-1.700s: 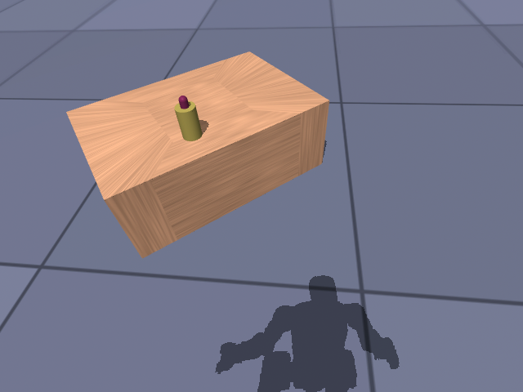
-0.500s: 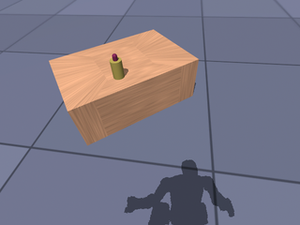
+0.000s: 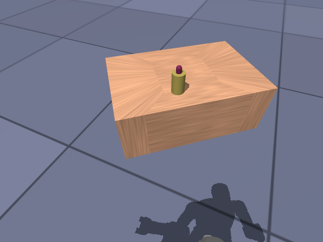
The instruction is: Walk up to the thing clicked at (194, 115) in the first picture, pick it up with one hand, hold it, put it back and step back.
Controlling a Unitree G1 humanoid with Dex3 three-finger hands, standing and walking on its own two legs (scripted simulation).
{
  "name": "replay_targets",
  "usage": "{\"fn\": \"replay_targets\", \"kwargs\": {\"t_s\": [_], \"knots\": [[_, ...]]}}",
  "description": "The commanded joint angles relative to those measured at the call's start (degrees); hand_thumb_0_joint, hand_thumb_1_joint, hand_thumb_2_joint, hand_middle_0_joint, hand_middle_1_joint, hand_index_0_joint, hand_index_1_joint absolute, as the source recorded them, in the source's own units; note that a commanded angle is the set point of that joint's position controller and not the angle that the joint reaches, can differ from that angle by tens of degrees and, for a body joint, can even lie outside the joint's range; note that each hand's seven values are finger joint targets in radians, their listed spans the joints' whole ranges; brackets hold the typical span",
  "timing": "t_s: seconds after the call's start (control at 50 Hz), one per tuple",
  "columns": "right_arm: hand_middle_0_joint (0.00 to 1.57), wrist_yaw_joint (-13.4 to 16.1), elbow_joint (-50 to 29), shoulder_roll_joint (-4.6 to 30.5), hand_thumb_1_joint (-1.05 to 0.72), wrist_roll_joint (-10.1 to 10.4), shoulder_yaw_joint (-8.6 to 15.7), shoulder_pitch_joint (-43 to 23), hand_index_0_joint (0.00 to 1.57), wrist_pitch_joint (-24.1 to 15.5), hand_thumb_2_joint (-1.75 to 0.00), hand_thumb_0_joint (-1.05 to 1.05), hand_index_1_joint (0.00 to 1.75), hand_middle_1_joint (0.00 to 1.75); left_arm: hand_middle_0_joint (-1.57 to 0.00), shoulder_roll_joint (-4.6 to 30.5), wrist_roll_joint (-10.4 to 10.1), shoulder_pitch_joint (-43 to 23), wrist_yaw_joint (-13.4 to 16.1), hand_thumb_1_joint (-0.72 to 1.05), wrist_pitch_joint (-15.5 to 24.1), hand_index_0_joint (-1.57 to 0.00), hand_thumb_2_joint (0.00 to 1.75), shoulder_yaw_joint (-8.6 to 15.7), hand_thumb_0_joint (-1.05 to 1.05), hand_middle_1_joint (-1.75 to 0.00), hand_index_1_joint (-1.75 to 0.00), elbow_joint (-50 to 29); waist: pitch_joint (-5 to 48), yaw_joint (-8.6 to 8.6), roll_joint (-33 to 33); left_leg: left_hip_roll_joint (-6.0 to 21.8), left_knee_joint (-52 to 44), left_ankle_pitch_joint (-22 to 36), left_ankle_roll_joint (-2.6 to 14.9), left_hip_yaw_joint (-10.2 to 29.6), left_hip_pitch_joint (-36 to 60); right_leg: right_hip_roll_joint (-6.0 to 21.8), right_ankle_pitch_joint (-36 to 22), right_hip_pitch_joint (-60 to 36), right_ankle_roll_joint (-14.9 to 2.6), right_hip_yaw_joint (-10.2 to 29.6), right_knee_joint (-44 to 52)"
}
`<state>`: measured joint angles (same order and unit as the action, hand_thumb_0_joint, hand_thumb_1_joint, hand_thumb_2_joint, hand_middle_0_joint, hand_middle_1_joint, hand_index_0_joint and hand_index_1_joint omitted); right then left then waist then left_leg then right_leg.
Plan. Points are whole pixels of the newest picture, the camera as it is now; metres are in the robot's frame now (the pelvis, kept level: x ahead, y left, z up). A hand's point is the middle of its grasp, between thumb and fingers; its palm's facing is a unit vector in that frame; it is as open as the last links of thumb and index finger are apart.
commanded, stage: walk up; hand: right
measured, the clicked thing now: (178, 79) +1.09 -0.10 -0.25
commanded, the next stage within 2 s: none
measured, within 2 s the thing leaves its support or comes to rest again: neither
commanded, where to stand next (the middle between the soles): +0.57 -0.02 m, yaw +15 degrees
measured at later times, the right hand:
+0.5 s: hand (245, 166) +0.39 -0.26 -0.13, palm faces -0.28 +0.87 -0.40, open 7.4 cm
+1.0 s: hand (250, 142) +0.51 -0.33 -0.16, palm faces -0.28 +0.88 -0.39, open 7.4 cm
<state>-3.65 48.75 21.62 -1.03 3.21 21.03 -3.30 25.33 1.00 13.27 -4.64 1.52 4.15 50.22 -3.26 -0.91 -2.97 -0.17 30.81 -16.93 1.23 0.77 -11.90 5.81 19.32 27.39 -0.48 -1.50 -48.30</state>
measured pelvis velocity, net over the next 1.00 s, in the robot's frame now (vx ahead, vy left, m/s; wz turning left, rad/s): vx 0.38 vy -0.07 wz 0.27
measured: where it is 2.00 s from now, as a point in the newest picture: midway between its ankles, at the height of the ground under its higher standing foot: (173, 198)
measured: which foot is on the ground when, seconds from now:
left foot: down 0.00-0.14, up 0.16-0.48, down 0.50-0.86, up 0.88-1.00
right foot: up 0.00-0.10, down 0.12-0.52, up 0.54-0.84, down 0.86-1.00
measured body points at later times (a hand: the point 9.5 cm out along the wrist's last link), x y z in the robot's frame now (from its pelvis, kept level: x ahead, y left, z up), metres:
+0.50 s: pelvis +0.21 -0.02 -0.01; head +0.23 -0.01 +0.44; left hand +0.14 +0.30 -0.12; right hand +0.40 -0.31 -0.10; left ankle +0.28 +0.10 -0.74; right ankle +0.16 -0.15 -0.73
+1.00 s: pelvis +0.38 -0.07 -0.01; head +0.40 -0.08 +0.44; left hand +0.35 +0.27 -0.10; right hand +0.52 -0.38 -0.13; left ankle +0.36 +0.06 -0.68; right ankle +0.46 -0.18 -0.73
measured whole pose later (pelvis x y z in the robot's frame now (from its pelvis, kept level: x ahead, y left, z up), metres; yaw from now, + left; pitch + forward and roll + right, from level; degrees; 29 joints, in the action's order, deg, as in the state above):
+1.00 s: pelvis +0.38 -0.07 -0.01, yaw +15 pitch -3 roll +0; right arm -1.1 50.9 26.1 -0.2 3.6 19.6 -2.7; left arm 23.2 1.0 18.3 -3.3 3.7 4.0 47.4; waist -3.5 1.7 3.2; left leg 1.5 62.7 -23.4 1.8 1.3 -26.8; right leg 4.0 16.6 19.1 -0.8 -6.0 -38.7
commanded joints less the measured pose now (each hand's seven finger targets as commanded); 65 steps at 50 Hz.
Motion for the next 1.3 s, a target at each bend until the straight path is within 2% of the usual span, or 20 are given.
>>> {"fn": "replay_targets", "kwargs": {"t_s": [0.0, 0.08, 0.12, 0.14, 0.24, 0.38, 0.46, 0.5, 0.62, 0.72, 0.82, 0.84, 0.86, 0.88, 0.98, 1.14, 1.18, 1.22, 1.24, 1.28], "knots": [[0.2, 1.6, -6.9, 18.4, -0.9, 0.3, 5.4, -2.8, 0.2, -2.3, -0.9, 0.0, 0.3, 0.3, -0.2, 10.4, 0.4, -0.5, -0.1, 0.9, 2.1, -0.2, 0.9, 4.0, 0.0, -0.3, -0.3, -5.5, -1.6, 1.7, 11.1, 12.2, -14.9, -9.8, 10.5, 14.1, -9.2, -0.3, -6.6, -6.4, -0.6, -0.1, 7.5], [0.2, 2.1, -8.3, 14.3, -0.9, -0.2, 3.8, -3.9, 0.2, -1.6, -0.9, 0.0, 0.3, 0.3, -0.2, 11.3, 0.8, 10.1, 0.8, 0.9, 3.3, -0.2, 0.9, 5.6, 0.0, -0.3, -0.3, -3.3, 3.3, 7.59, 3.4, 6.7, 4.7, -3.5, 6.84, 8.6, -17.9, -4.3, -3.6, -27.6, -1.57, -2.2, 14.7], [0.2, 2.6, -9.7, 8.0, -0.9, 0.7, 1.7, -0.8, 0.2, -1.7, -0.9, 0.0, 0.3, 0.3, -0.2, 18.8, 1.4, 15.3, 2.0, 0.9, 5.1, -0.2, 0.9, 6.7, 0.0, -0.3, -0.3, -4.3, 3.0, 8.32, -16.0, -6.1, 36.4, -12.9, 1.51, 1.1, -32.4, 19.5, 18.5, -31.4, -7.09, 37.5, 38.5], [0.2, 3.6, -8.0, 12.9, -0.9, 0.1, 3.0, 0.1, 0.2, -1.5, -0.9, 0.0, 0.3, 0.3, -0.2, 19.6, 0.5, 7.5, 2.0, 0.9, 4.8, -0.2, 0.9, 6.1, 0.0, -0.3, -0.3, -6.4, 0.8, 4.8, -9.7, -0.3, 41.2, -11.9, 1.33, 6.0, -30.9, 23.8, 21.9, -23.9, -11.92, 44.4, 40.7], [0.2, 1.3, -3.6, 13.0, -0.9, 0.8, 3.2, 1.2, 0.2, -1.6, -0.9, 0.0, 0.3, 0.3, -0.2, 12.1, 0.0, 5.2, 2.2, 0.9, 4.8, -0.2, 0.9, 4.2, 0.0, -0.3, -0.3, -6.3, -2.2, 2.31, -7.6, 4.3, 25.9, -1.5, -0.28, 2.5, -21.1, 10.8, -6.2, -17.2, -11.3, 9.0, 34.9], [0.2, 0.4, -7.4, 10.2, -0.9, 0.8, 3.4, -7.5, 0.2, -1.6, -0.9, 0.0, 0.3, 0.3, -0.2, 13.1, 0.3, 8.7, 1.9, 0.9, 3.9, -0.2, 0.9, 4.3, 0.0, -0.3, -0.3, -8.2, 2.3, 5.23, -5.2, 2.0, 5.7, 5.3, 0.17, -4.9, -11.9, 9.8, -18.3, -20.3, -10.73, -0.5, 26.0], [0.2, 1.9, -3.8, 14.8, -0.9, 0.2, 5.5, 4.3, 0.2, -2.6, -0.9, 0.0, 0.3, 0.3, -0.2, 9.2, 0.0, 9.7, 2.1, 0.9, 2.6, -0.2, 0.9, 1.9, 0.0, -0.3, -0.3, -9.5, 8.1, -2.23, 7.8, 0.4, -0.8, 4.1, 3.92, -2.6, 15.1, 4.9, -17.1, -5.1, -6.61, -6.4, 1.8], [0.2, 3.1, -6.7, 24.1, -0.9, 0.8, 7.8, 8.3, 0.2, -2.8, -0.9, 0.0, 0.3, 0.3, -0.2, 9.3, -0.5, 10.6, 2.5, 0.9, 1.9, -0.2, 0.9, 2.3, 0.0, -0.3, -0.3, -10.3, 11.3, -3.95, 15.5, 25.5, -13.9, -11.1, 15.94, 42.3, 19.8, -3.9, 13.1, 13.3, -2.42, -1.6, -20.6], [0.2, 3.3, -7.1, 17.7, -0.9, 1.1, 4.7, -1.9, 0.2, -3.3, -0.9, 0.0, 0.3, 0.3, -0.2, 10.4, -0.2, 11.8, 1.5, 0.9, 1.0, -0.2, 0.9, 3.1, 0.0, -0.3, -0.3, -5.2, -0.6, 1.46, 10.5, 14.5, -11.4, 7.8, 11.82, 11.5, -4.6, 2.9, 3.3, 2.2, -1.01, 2.1, -10.2], [0.2, 2.7, -7.6, 19.7, -0.9, 0.7, 5.3, -2.5, 0.2, -3.7, -0.9, 0.0, 0.3, 0.3, -0.2, 9.5, 0.3, 7.0, 0.2, 0.9, 1.1, -0.2, 0.9, 3.6, 0.0, -0.3, -0.3, -6.3, -1.2, 0.69, 14.4, 13.5, -13.0, -7.5, 11.75, 10.1, -7.8, 2.0, -3.2, -1.5, -0.54, -0.3, 3.6], [0.2, 3.1, -8.0, 15.1, -0.9, 0.1, 3.5, -4.1, 0.2, -2.1, -0.9, 0.0, 0.3, 0.3, -0.2, 12.3, 0.9, 15.4, 0.8, 0.9, 2.5, -0.2, 0.9, 5.9, 0.0, -0.3, -0.3, -2.7, 2.8, 7.36, 2.2, 7.8, 7.0, -14.3, 6.52, 4.2, -23.0, -3.0, -0.1, -26.8, -1.74, -1.9, 11.6], [0.2, 3.0, -8.2, 10.9, -0.9, 0.1, 2.1, -4.2, 0.2, -2.0, -0.9, 0.0, 0.3, 0.3, -0.2, 15.5, 1.5, 20.0, 1.5, 0.9, 3.2, -0.2, 0.9, 6.7, 0.0, -0.3, -0.3, -2.3, 2.3, 10.32, -11.8, 1.9, 27.3, -9.9, 4.57, -1.9, -28.1, 4.8, 15.1, -29.1, -3.85, 11.0, 24.0], [0.2, 3.5, -9.3, 9.5, -0.9, 0.7, 1.4, -3.7, 0.2, -2.1, -0.9, 0.0, 0.3, 0.3, -0.2, 19.4, 1.1, 18.3, 2.1, 0.9, 3.8, -0.2, 0.9, 6.8, 0.0, -0.3, -0.3, -4.3, 0.4, 8.87, -17.5, -4.1, 37.8, -14.1, 1.25, -1.9, -37.3, 18.8, 21.0, -26.5, -9.1, 37.2, 37.1], [0.2, 4.3, -8.3, 14.8, -0.9, 0.1, 3.1, -5.2, 0.2, -2.0, -0.9, 0.0, 0.3, 0.3, -0.2, 20.0, 0.5, 12.4, 2.0, 0.9, 3.5, -0.2, 0.9, 6.1, 0.0, -0.3, -0.3, -5.9, -2.9, 6.66, -10.2, 0.7, 40.5, -13.8, 1.03, 4.0, -35.1, 22.2, 23.4, -19.5, -14.1, 41.3, 38.1], [0.2, 2.1, -1.5, 14.8, -0.9, 0.7, 3.4, 1.6, 0.2, -1.8, -0.9, 0.0, 0.3, 0.3, -0.2, 14.1, -0.2, 5.9, 2.4, 0.9, 3.5, -0.2, 0.9, 4.3, 0.0, -0.3, -0.3, -6.0, -1.7, 2.3, -8.5, 4.8, 24.9, -3.7, -0.08, 0.1, -22.0, 10.8, 6.7, -13.1, -12.4, 12.2, 32.9], [0.2, 2.3, -2.2, 9.9, -0.9, 0.3, 2.4, -3.0, 0.2, -1.1, -0.9, 0.0, 0.3, 0.3, -0.2, 12.4, -1.0, 4.6, 3.6, 0.9, 2.7, -0.2, 0.9, 1.6, 0.0, -0.3, -0.3, -6.3, 2.1, 1.38, -2.9, 1.3, 4.4, 10.5, 0.53, -5.0, -4.4, 9.6, -23.1, -9.8, -10.06, 1.7, 20.0], [0.2, 3.1, -0.9, 11.9, -0.9, 0.1, 2.9, -0.3, 0.2, -1.5, -0.9, 0.0, 0.3, 0.3, -0.2, 9.9, -1.2, 4.1, 4.0, 0.9, 2.0, -0.2, 0.9, 0.2, 0.0, -0.3, -0.3, -6.4, 4.7, -0.68, 1.2, 0.2, -0.2, 13.4, 2.3, -4.7, 4.6, 5.9, -21.5, -6.5, -6.48, -1.5, 10.5], [0.2, 4.0, -2.5, 18.6, -0.9, -0.2, 3.9, 0.6, 0.2, -1.9, -0.9, 0.0, 0.3, 0.3, -0.2, 4.7, -2.1, 8.7, 4.1, 0.9, 1.1, -0.2, 0.9, -1.3, 0.0, -0.3, -0.3, -6.3, 8.6, 0.09, 14.5, 20.4, -9.2, 16.5, 10.56, 25.2, 9.5, -4.8, 10.5, 2.1, -0.76, -1.4, -5.4], [0.2, 4.0, -2.2, 20.1, -0.9, 1.1, 4.4, -0.8, 0.2, -1.5, -0.9, 0.0, 0.3, 0.3, -0.2, 9.9, -1.8, 8.7, 4.9, 0.9, -0.1, -0.2, 0.9, 0.2, 0.0, -0.3, -0.3, -3.6, 8.7, -0.32, 11.5, 23.6, -10.5, 8.3, 16.19, 29.6, 6.5, -2.4, 16.8, -0.1, -1.29, 1.6, -10.0], [0.2, 4.5, -2.7, 17.4, -0.9, 0.8, 3.6, -5.1, 0.2, -0.9, -0.9, 0.0, 0.3, 0.3, -0.2, 10.3, -1.3, 6.9, 5.3, 0.9, -0.5, -0.2, 0.9, 0.3, 0.0, -0.3, -0.3, -2.6, 5.5, 0.74, 8.6, 19.5, -9.7, 9.2, 13.93, 21.1, 2.2, -1.2, 14.7, 1.2, -1.51, 4.1, -10.6]]}}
